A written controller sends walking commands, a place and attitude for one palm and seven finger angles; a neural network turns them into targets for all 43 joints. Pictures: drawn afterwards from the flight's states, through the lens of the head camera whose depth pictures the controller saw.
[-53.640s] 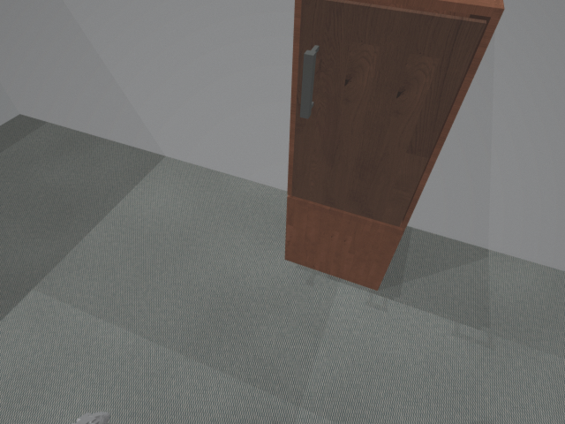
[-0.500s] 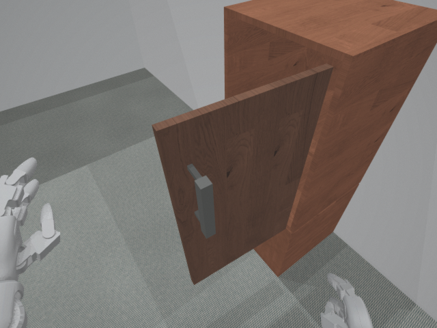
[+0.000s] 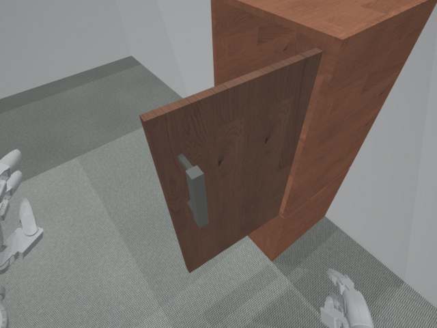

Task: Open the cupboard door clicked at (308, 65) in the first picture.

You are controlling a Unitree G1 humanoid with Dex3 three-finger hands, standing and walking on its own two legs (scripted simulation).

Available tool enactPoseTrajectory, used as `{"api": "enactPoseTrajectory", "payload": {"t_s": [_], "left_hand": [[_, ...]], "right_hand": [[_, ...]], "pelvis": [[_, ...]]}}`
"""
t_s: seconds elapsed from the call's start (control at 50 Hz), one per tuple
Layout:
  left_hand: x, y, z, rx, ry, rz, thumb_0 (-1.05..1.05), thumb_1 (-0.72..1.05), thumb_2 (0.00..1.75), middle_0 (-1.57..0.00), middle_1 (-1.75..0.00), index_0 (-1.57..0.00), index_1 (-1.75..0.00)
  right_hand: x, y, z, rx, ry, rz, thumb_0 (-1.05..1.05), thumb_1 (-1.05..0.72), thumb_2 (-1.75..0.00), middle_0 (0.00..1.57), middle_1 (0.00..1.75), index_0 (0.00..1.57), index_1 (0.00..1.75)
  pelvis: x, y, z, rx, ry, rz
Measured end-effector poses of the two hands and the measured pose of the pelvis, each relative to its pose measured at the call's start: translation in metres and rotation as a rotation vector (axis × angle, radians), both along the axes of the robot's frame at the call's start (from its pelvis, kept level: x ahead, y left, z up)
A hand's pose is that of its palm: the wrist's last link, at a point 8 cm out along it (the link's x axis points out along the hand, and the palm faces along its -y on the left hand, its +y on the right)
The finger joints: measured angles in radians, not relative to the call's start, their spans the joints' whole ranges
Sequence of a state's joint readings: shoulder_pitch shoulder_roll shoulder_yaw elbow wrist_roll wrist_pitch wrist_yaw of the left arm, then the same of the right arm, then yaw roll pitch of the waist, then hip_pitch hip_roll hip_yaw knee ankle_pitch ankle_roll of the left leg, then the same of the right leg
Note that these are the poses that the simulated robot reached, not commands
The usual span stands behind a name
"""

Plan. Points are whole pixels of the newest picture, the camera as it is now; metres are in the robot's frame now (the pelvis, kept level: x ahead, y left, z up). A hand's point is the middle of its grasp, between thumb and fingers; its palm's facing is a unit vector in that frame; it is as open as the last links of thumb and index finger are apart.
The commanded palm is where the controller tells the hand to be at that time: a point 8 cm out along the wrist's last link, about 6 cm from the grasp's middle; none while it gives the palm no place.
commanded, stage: step back with the hand held close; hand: left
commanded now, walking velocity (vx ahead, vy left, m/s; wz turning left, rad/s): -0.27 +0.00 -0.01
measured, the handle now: (192, 192) +0.34 +0.08 +0.07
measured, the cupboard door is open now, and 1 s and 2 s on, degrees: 86 86 86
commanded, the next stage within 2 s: stop stepping back and stand still in 0.98 s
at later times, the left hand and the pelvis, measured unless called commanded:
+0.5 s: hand out of the picture +0.11 +0.29 +0.15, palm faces +0.41 -0.76 -0.50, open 7.4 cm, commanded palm +0.05 +0.33 +0.17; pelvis -0.08 +0.03 -0.01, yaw +1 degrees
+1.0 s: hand out of the picture +0.03 +0.30 +0.17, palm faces +0.45 -0.80 -0.40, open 7.4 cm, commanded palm -0.03 +0.33 +0.17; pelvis -0.17 +0.03 +0.00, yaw +0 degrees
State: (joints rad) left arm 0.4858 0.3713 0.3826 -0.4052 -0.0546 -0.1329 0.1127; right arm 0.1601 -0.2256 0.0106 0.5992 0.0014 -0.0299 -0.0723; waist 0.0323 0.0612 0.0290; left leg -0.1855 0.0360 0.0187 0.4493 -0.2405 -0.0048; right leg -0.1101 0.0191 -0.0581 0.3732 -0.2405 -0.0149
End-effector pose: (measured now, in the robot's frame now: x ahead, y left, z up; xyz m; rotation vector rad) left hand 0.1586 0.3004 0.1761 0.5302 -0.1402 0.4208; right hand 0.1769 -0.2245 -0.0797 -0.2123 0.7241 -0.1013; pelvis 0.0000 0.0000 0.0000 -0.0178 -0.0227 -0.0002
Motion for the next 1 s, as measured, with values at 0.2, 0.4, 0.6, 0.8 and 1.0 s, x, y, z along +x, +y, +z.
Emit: {"api": "enactPoseTrajectory", "payload": {"t_s": [0.2, 0.4, 0.6, 0.8, 1.0], "left_hand": [[-0.017, 0.003, -0.012, 0.030, 0.077, -0.085, 0.01, 0.88, 0.90, -0.22, -0.30, -0.21, -0.30], [-0.061, 0.019, -0.006, 0.064, -0.019, -0.075, 0.01, 0.89, 0.90, -0.22, -0.30, -0.21, -0.30], [-0.109, 0.027, -0.004, 0.094, -0.097, -0.021, 0.01, 0.88, 0.90, -0.22, -0.30, -0.21, -0.30], [-0.136, 0.047, -0.008, 0.066, -0.171, -0.026, 0.01, 0.88, 0.90, -0.22, -0.30, -0.21, -0.30], [-0.170, 0.036, 0.009, 0.018, -0.181, -0.060, 0.01, 0.89, 0.90, -0.21, -0.30, -0.21, -0.30]], "right_hand": [[-0.037, -0.008, 0.002, -0.053, 0.040, -0.092, 0.01, -0.91, -0.90, 0.20, 0.30, 0.20, 0.30], [-0.082, 0.008, 0.002, -0.066, 0.018, -0.078, 0.01, -0.91, -0.90, 0.20, 0.30, 0.20, 0.30], [-0.120, 0.021, -0.011, -0.060, 0.020, -0.020, 0.01, -0.91, -0.90, 0.20, 0.30, 0.20, 0.30], [-0.150, 0.030, -0.011, -0.112, 0.030, -0.031, 0.02, -0.91, -0.90, 0.20, 0.30, 0.20, 0.30], [-0.177, 0.051, 0.010, -0.041, -0.013, 0.029, 0.01, -0.91, -0.90, 0.20, 0.30, 0.20, 0.30]], "pelvis": [[-0.028, 0.013, -0.004, 0.002, 0.027, -0.017], [-0.067, 0.024, -0.011, -0.010, 0.026, -0.010], [-0.100, 0.024, -0.019, -0.019, 0.007, 0.035], [-0.133, 0.041, -0.024, -0.045, -0.005, 0.045], [-0.169, 0.033, -0.005, -0.067, 0.079, 0.007]]}}
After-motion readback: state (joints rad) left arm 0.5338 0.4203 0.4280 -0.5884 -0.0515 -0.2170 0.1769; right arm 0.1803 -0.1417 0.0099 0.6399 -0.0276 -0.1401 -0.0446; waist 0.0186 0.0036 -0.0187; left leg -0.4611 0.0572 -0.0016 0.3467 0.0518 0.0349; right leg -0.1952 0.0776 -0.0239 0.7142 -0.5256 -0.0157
